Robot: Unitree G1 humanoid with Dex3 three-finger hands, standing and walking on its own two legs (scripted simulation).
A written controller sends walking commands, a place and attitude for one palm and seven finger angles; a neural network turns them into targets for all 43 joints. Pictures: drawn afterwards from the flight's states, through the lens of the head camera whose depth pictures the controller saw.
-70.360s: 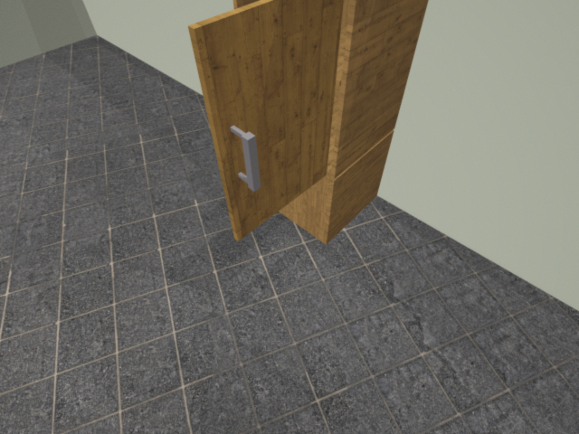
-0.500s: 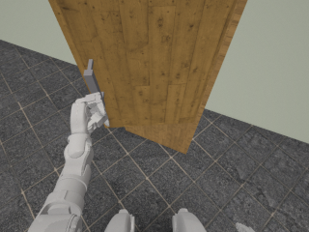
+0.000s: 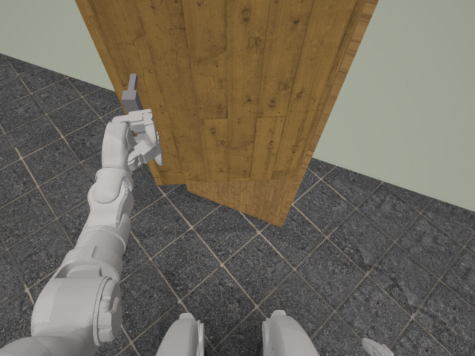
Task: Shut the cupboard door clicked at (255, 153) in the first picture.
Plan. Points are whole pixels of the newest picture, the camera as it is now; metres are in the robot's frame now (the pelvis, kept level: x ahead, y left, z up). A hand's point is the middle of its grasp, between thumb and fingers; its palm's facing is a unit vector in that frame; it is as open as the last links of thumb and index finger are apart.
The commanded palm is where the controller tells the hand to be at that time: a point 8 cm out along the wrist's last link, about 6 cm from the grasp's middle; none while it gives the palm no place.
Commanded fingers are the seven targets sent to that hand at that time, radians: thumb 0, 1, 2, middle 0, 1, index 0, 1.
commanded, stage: push the door shut along its arc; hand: left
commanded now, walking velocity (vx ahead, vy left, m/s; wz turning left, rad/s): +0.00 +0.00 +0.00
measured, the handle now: (142, 117) +0.53 +0.16 +0.05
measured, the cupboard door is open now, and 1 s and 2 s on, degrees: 27 12 4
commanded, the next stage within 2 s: pull the fist back off the door in 1.28 s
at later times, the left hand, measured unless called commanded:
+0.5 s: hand (162, 122) +0.51 +0.12 +0.06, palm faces -0.17 -0.98 -0.05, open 3.2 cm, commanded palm +0.51 +0.15 +0.06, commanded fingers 0.00 0.90 0.90 -1.30 -1.50 -1.30 -1.50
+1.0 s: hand (196, 93) +0.58 +0.07 +0.06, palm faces -0.30 -0.95 -0.03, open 3.1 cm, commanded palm +0.59 +0.11 +0.06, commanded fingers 0.00 0.90 0.90 -1.30 -1.50 -1.30 -1.50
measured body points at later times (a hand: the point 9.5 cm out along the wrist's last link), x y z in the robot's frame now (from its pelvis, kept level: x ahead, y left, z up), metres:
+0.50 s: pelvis -0.01 +0.01 -0.02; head +0.12 +0.03 +0.41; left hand +0.51 +0.18 +0.07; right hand +0.00 -0.26 -0.13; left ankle +0.03 +0.12 -0.65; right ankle +0.03 -0.11 -0.65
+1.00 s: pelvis +0.00 +0.01 -0.03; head +0.17 +0.02 +0.38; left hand +0.59 +0.12 +0.07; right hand -0.05 -0.24 -0.14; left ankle +0.03 +0.12 -0.65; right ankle +0.03 -0.11 -0.65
